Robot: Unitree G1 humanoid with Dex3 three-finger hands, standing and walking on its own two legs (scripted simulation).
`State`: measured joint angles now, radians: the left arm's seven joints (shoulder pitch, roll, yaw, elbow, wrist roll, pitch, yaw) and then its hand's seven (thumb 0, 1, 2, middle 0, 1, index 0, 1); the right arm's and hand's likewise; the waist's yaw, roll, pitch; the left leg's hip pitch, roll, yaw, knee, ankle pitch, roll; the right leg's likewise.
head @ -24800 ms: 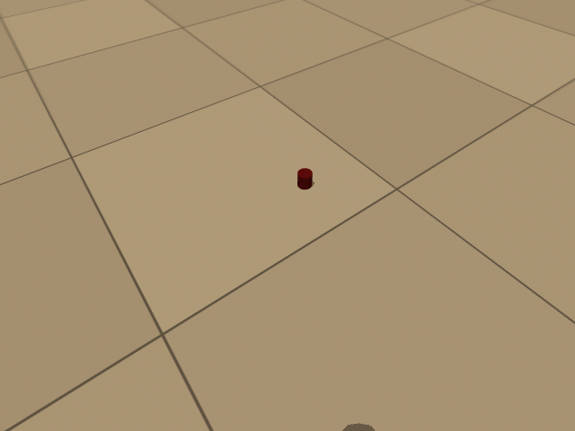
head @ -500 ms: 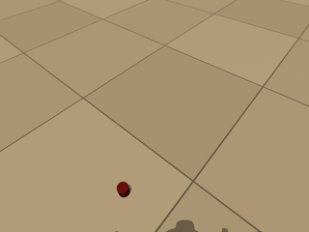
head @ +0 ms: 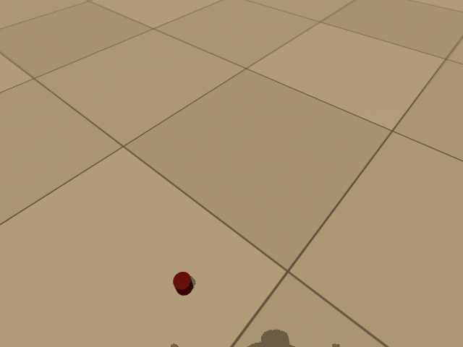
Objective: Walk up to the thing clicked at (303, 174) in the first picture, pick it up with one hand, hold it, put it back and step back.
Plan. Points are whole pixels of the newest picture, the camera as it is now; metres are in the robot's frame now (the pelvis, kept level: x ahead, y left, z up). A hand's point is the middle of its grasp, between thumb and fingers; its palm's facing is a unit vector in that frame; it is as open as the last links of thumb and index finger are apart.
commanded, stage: stand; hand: left
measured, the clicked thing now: (183, 283) +0.48 +0.23 -0.74
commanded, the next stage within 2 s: none
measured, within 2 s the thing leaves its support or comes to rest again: neither
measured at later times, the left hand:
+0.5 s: hand out of the picture +0.06 +0.26 -0.16, palm faces -0.02 -0.94 -0.34, open 7.4 cm
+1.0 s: hand out of the picture +0.06 +0.25 -0.16, palm faces -0.03 -0.94 -0.34, open 7.4 cm
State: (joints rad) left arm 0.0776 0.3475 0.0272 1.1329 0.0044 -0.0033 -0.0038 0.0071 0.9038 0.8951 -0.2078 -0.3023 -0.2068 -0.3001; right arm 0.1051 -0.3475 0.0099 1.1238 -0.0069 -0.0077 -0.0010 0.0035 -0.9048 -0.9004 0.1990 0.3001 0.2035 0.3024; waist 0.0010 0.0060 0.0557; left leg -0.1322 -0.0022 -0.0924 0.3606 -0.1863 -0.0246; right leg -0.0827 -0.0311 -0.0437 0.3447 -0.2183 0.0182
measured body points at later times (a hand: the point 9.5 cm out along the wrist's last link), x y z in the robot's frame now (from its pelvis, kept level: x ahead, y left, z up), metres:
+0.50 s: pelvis -0.01 +0.00 +0.00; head +0.00 +0.00 +0.45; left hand +0.06 +0.30 -0.13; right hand +0.06 -0.30 -0.13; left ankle +0.01 +0.14 -0.75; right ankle -0.02 -0.13 -0.75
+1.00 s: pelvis -0.01 +0.00 +0.00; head +0.00 +0.00 +0.45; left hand +0.07 +0.30 -0.13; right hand +0.05 -0.30 -0.13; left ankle +0.01 +0.14 -0.75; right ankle -0.02 -0.13 -0.75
